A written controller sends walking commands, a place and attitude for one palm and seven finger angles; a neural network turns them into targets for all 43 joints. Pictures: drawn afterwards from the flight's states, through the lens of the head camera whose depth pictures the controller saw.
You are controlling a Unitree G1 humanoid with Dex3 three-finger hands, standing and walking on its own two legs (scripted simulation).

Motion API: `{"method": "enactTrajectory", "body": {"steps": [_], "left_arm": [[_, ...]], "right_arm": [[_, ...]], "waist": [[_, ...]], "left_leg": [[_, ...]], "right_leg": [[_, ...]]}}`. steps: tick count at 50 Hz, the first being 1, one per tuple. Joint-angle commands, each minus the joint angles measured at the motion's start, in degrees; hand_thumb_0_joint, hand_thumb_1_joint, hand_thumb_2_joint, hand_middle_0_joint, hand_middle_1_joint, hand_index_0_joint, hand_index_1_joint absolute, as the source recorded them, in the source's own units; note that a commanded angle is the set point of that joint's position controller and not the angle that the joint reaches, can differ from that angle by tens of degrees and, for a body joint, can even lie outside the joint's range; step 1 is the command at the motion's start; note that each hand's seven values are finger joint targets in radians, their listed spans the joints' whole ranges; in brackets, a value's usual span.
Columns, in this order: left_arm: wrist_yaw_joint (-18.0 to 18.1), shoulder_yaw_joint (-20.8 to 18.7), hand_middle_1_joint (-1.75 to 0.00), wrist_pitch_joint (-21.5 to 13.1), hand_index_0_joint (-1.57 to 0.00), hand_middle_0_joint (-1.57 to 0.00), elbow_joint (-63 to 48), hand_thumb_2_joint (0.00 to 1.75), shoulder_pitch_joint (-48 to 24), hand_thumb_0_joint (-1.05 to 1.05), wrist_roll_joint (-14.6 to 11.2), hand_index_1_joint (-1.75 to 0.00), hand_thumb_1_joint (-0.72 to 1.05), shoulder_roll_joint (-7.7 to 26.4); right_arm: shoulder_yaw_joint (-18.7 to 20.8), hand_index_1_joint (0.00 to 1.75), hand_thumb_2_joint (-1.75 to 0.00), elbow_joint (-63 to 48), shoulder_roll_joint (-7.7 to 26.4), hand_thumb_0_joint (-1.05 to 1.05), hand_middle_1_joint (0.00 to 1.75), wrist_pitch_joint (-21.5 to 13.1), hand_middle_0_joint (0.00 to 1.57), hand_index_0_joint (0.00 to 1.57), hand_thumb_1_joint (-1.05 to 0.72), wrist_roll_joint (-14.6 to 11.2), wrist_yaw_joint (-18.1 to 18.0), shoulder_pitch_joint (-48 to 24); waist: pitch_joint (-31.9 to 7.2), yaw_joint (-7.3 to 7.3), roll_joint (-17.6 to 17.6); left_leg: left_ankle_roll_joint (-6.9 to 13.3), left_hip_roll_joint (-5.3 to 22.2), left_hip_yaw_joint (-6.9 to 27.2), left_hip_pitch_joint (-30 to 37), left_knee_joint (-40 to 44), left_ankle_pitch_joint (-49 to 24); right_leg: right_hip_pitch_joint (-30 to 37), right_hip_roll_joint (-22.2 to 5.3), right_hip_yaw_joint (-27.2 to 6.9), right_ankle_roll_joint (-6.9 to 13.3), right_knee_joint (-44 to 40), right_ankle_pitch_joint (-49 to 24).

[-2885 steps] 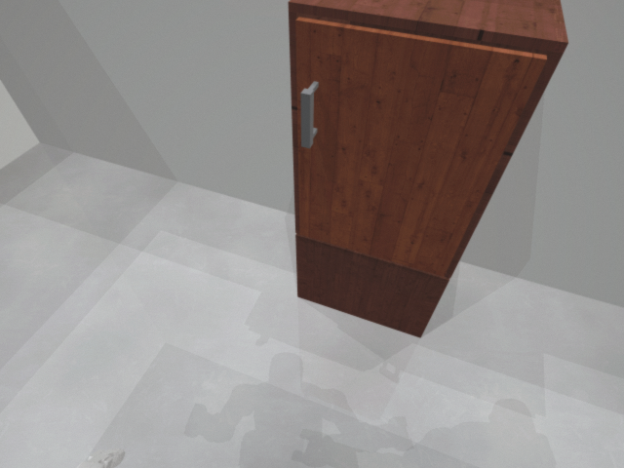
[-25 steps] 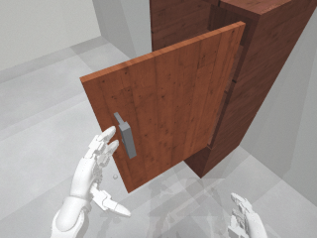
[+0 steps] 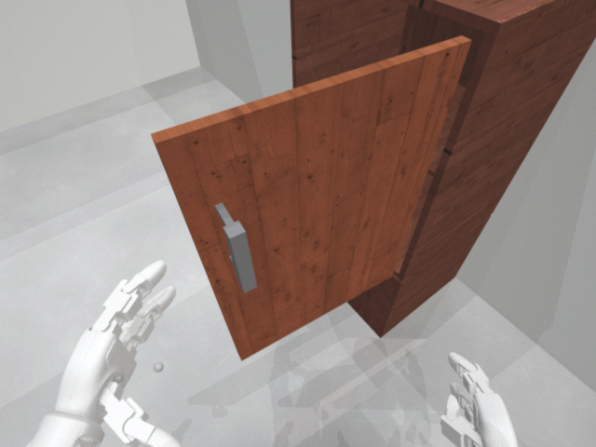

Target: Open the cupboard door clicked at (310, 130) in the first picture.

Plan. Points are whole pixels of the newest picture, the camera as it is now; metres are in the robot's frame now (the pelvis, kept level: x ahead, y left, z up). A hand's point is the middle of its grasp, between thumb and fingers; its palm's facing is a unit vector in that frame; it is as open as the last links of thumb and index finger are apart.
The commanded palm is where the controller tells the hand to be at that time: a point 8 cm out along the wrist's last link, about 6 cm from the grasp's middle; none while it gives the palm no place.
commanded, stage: draw the hand back to the body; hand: left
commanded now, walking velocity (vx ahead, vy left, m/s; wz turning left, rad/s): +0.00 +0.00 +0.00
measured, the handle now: (235, 249) +0.34 +0.12 +0.09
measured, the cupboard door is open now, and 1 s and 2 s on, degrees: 84 84 84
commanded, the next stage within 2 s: step back with the hand held close in 1.66 s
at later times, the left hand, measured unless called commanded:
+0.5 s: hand (118, 356) +0.19 +0.20 +0.12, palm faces -0.06 -0.99 -0.09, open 16.3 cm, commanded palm +0.16 +0.26 +0.13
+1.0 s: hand (56, 307) +0.22 +0.25 +0.16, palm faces +0.34 -0.85 -0.41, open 12.5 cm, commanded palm +0.17 +0.30 +0.18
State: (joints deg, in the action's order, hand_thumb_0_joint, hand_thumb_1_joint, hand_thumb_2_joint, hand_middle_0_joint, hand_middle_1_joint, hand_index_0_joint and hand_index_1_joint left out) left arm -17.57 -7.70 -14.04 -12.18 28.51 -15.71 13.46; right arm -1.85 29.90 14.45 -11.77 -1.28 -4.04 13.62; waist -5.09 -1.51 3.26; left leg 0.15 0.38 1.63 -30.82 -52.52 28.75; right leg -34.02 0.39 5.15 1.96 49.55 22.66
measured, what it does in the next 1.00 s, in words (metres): stands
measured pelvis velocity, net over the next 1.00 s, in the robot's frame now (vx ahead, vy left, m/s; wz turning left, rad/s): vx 0.02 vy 0.02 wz -0.03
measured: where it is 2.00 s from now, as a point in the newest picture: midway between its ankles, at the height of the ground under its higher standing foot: outside the picture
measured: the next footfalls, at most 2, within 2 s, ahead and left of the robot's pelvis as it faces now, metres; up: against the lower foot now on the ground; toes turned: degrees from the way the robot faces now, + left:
none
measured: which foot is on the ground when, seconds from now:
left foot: down 0.00-1.00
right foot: down 0.00-1.00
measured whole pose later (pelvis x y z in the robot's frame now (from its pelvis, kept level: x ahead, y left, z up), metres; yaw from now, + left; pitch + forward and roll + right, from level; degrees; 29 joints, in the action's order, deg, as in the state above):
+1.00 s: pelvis +0.02 +0.02 +0.05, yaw -2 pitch -3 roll -1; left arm 7.4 -12.3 -4.3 -21.4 29.3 -0.6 17.5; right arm -2.7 37.1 12.7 -9.7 0.8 -5.5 12.2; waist 0.8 -3.7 3.8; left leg 1.8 -0.8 -1.0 -5.4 -26.7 18.7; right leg -9.8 0.0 2.1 0.0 25.2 13.0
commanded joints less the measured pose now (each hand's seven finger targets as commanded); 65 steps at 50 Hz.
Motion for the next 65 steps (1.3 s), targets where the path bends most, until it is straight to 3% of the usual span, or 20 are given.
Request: {"method": "enactTrajectory", "body": {"steps": [1, 3, 6, 8, 14, 15, 24, 29, 30, 31, 32, 34, 36, 39, 45, 51, 55, 63, 64, 65], "left_arm": [[-1.07, -3.29, -0.30, -3.69, -0.15, -0.15, -10.92, 0.30, -5.19, 0.00, -1.92, -0.30, -0.50, 6.09], [-0.86, -3.91, -0.30, -3.25, -0.15, -0.15, -10.80, 0.30, -7.16, 0.00, -1.87, -0.30, -0.50, 7.06], [0.07, -7.00, -0.30, -2.39, -0.15, -0.15, -11.62, 0.30, -7.74, 0.00, -1.71, -0.30, -0.50, 9.60], [0.55, -7.25, -0.30, -1.86, -0.15, -0.15, -13.25, 0.30, -8.51, 0.00, -1.89, -0.30, -0.50, 9.65], [0.63, -7.08, -0.30, 1.27, -0.15, -0.15, -12.58, 0.30, -6.73, 0.00, -2.44, -0.30, -0.50, 8.74], [0.46, -7.69, -0.30, 1.91, -0.15, -0.15, -11.77, 0.30, -5.97, 0.00, -2.48, -0.30, -0.50, 9.33], [-1.10, -10.71, -0.30, 4.25, -0.15, -0.15, -15.47, 0.30, -7.16, 0.00, -3.59, -0.30, -0.50, 10.99], [-2.08, -10.26, -0.30, 4.88, -0.16, -0.16, -16.75, 0.37, -8.20, 0.00, -3.74, -0.30, -0.32, 11.02], [9.42, -13.02, -0.30, 5.34, -0.16, -0.16, -21.94, 0.39, -8.94, 0.00, 6.13, -0.30, -0.29, 18.73], [14.30, -8.63, -0.30, 6.49, -0.16, -0.16, -21.61, 0.40, -4.55, 0.00, 7.33, -0.30, -0.26, 11.18], [17.52, -6.74, -0.30, 7.04, -0.16, -0.16, -20.40, 0.42, -2.32, 0.00, 9.26, -0.30, -0.22, 9.08], [21.47, -7.03, -0.30, 7.10, -0.16, -0.16, -23.15, 0.45, -1.65, 0.00, 11.69, -0.30, -0.15, 10.34], [23.58, -7.03, -0.30, 6.92, -0.16, -0.16, -22.83, 0.48, -1.54, 0.00, 13.13, -0.30, -0.08, 10.66], [25.28, -7.67, -0.30, 6.33, -0.17, -0.17, -23.28, 0.52, -2.74, 0.00, 14.47, -0.30, 0.02, 11.33], [26.22, -9.79, -0.30, 5.90, -0.18, -0.18, -21.67, 0.62, -4.06, 0.00, 15.35, -0.30, 0.23, 12.78], [25.83, -12.31, -0.30, 5.85, -0.18, -0.18, -20.89, 0.70, -2.02, 0.00, 14.90, -0.30, 0.44, 13.20], [25.70, -15.22, -0.30, 5.65, -0.19, -0.19, -21.67, 0.76, -2.87, 0.00, 14.83, -0.30, 0.58, 15.30], [25.56, -18.50, -0.30, 5.40, -0.20, -0.20, -20.80, 0.88, -5.65, 0.00, 13.95, -0.30, 0.87, 16.76], [25.56, -18.63, -0.30, 5.19, -0.20, -0.20, -21.52, 0.90, -6.13, 0.00, 14.01, -0.30, 0.90, 16.95], [25.47, -18.28, -0.30, 5.47, -0.20, -0.20, -20.06, 0.90, -5.64, 0.00, 14.05, -0.30, 0.90, 16.52]], "right_arm": [[2.41, 0.30, -0.90, -8.72, 6.16, 0.00, 0.30, -4.32, 0.20, 0.20, -0.90, -0.28, -0.60, -4.49], [2.34, 0.30, -0.90, -8.72, 6.25, 0.00, 0.30, -4.54, 0.20, 0.20, -0.90, -0.33, -0.82, -4.52], [2.27, 0.30, -0.90, -8.95, 6.11, 0.00, 0.30, -4.53, 0.20, 0.20, -0.90, -0.41, -1.06, -5.02], [1.92, 0.30, -0.90, -9.13, 5.82, 0.00, 0.30, -4.83, 0.20, 0.20, -0.90, -0.66, -1.20, -5.20], [1.50, 0.30, -0.90, -8.63, 5.78, 0.00, 0.30, -5.94, 0.20, 0.20, -0.90, -1.11, -1.30, -5.34], [1.51, 0.30, -0.90, -8.41, 5.89, 0.00, 0.30, -6.08, 0.20, 0.20, -0.90, -1.06, -1.36, -5.62], [1.07, 0.30, -0.90, -7.77, 6.23, 0.00, 0.30, -7.53, 0.20, 0.20, -0.90, -1.23, -1.65, -5.86], [0.75, 0.30, -0.90, -6.86, 6.44, 0.00, 0.30, -8.91, 0.20, 0.20, -0.90, -1.35, -1.68, -6.15], [1.84, 0.30, -0.90, -6.26, 5.84, 0.00, 0.30, -7.68, 0.20, 0.20, -0.90, 0.50, -2.80, -5.66], [1.25, 0.30, -0.90, -6.40, 4.65, 0.00, 0.30, -7.32, 0.20, 0.20, -0.90, 1.07, -3.00, -5.97], [1.13, 0.30, -0.90, -5.41, 4.51, 0.00, 0.30, -6.40, 0.20, 0.20, -0.90, 1.09, -2.87, -5.41], [1.35, 0.30, -0.90, -4.97, 4.69, 0.00, 0.30, -5.06, 0.20, 0.20, -0.90, 1.33, -2.64, -6.04], [1.42, 0.30, -0.90, -4.37, 4.80, 0.00, 0.30, -4.19, 0.20, 0.20, -0.90, 1.52, -2.57, -6.42], [1.46, 0.30, -0.90, -3.60, 4.70, 0.00, 0.30, -3.33, 0.20, 0.20, -0.90, 1.78, -2.46, -6.87], [1.83, 0.30, -0.90, -2.23, 4.84, 0.00, 0.30, -2.14, 0.20, 0.20, -0.90, 2.04, -2.25, -8.23], [2.23, 0.30, -0.90, -1.50, 4.64, 0.00, 0.30, -0.62, 0.20, 0.20, -0.90, 2.11, -1.25, -8.55], [2.73, 0.30, -0.90, -1.35, 4.92, 0.00, 0.30, 0.31, 0.20, 0.20, -0.90, 2.09, -0.84, -8.85], [3.15, 0.30, -0.90, -1.10, 4.70, 0.00, 0.30, 1.79, 0.20, 0.20, -0.90, 1.85, -0.51, -9.24], [3.26, 0.30, -0.90, -1.01, 4.68, 0.00, 0.30, 1.79, 0.20, 0.20, -0.90, 1.76, -0.55, -9.17], [3.21, 0.30, -0.90, -0.82, 4.82, 0.00, 0.30, 1.81, 0.20, 0.20, -0.90, 1.89, -0.59, -9.45]], "waist": [[-6.21, 1.84, -3.26], [-5.79, 1.89, -2.35], [-7.40, 0.71, -1.93], [-7.72, 0.34, 0.54], [-5.44, 0.26, -0.33], [-5.52, 0.12, -2.55], [-3.78, -0.34, -0.19], [-2.88, -0.14, 0.88], [-2.17, -2.42, -0.23], [1.75, -0.97, -0.57], [3.12, -0.87, -0.08], [1.55, -1.06, 1.83], [1.71, -0.93, 0.02], [1.56, -0.99, 1.91], [1.48, -1.58, 0.06], [1.10, -2.16, 0.42], [0.00, -2.49, 0.23], [1.16, -2.35, 0.14], [0.21, -2.22, 0.54], [1.74, -2.35, 1.66]], "left_leg": [[0.04, -1.24, 0.15, -3.17, 6.55, -13.37], [0.07, -1.19, 0.21, -3.38, 6.51, -11.33], [0.11, -1.11, 0.20, -3.23, 7.09, -10.60], [0.05, -1.14, 0.29, -1.72, 8.23, -10.79], [0.03, -0.77, 0.84, 0.80, 11.36, -11.11], [0.21, -0.75, 0.91, 0.69, 11.32, -11.67], [0.03, -0.54, 1.10, 5.24, 14.87, -13.88], [-0.16, -0.44, 1.54, 7.94, 16.89, -14.92], [0.17, 0.38, 0.45, 7.20, 19.77, -11.65], [-0.08, 0.10, 0.35, 6.93, 21.15, -10.08], [-0.08, 0.46, 0.45, 7.78, 22.10, -10.58], [0.02, 0.64, -0.10, 10.85, 23.59, -13.42], [0.10, 0.83, -0.35, 12.71, 25.21, -15.72], [-0.03, 0.96, -0.63, 15.89, 27.50, -19.35], [-0.26, 1.57, -0.92, 20.36, 30.62, -26.61], [-0.80, 1.95, -1.53, 23.14, 31.95, -34.89], [-0.80, 2.16, -1.94, 24.70, 32.04, -38.43], [-0.11, 1.99, -2.74, 25.61, 32.64, -36.53], [0.00, 1.93, -2.84, 26.30, 32.54, -36.70], [0.07, 1.89, -3.00, 25.87, 32.59, -36.28]], "right_leg": [[9.75, -0.48, -5.01, -0.93, -8.40, -8.85], [8.69, -0.59, -5.24, -0.92, -8.97, -5.15], [10.46, -0.93, -5.99, -0.72, -9.69, -2.53], [11.00, -0.82, -5.36, -0.56, -9.86, -3.02], [11.41, -0.31, -3.41, -0.85, -11.25, -4.67], [12.36, -0.34, -3.79, -0.88, -11.75, -4.96], [13.87, 0.14, -2.02, -0.94, -13.66, -7.94], [14.90, 0.35, -1.17, -0.98, -14.98, -9.50], [18.28, -0.39, -4.00, -0.29, -18.03, -6.58], [17.81, -0.84, -3.92, -0.38, -19.77, -5.24], [18.60, -0.91, -3.48, -0.38, -20.27, -5.30], [20.78, -1.09, -3.52, -0.34, -21.09, -8.01], [22.69, -1.06, -3.40, -0.39, -22.25, -9.94], [24.92, -1.14, -3.32, -0.41, -23.60, -12.41], [29.03, -1.00, -3.34, -0.46, -26.26, -16.92], [32.19, -0.91, -3.54, -0.64, -27.58, -22.45], [33.50, -0.69, -3.85, -0.71, -28.24, -25.09], [33.27, -0.66, -4.39, -0.90, -29.66, -25.39], [33.41, -0.63, -4.47, -0.91, -29.66, -25.54], [32.95, -0.71, -4.51, -0.82, -30.00, -25.41]]}}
